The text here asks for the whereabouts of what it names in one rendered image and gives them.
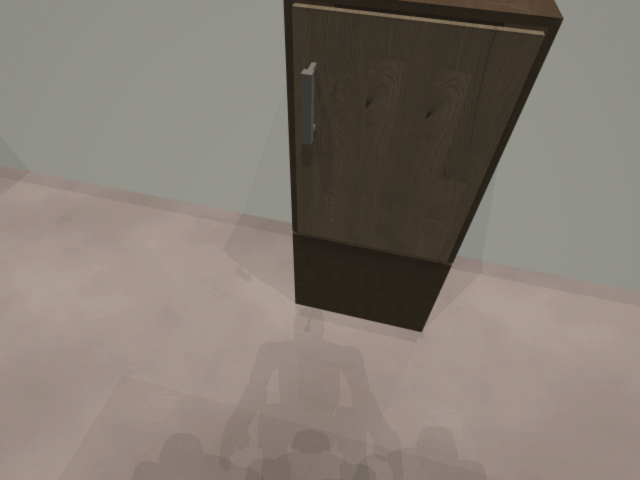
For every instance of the handle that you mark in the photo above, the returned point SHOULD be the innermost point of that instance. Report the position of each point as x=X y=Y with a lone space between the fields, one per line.
x=307 y=104

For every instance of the cupboard door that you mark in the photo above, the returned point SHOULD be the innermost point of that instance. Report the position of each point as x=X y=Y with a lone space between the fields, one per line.
x=408 y=112

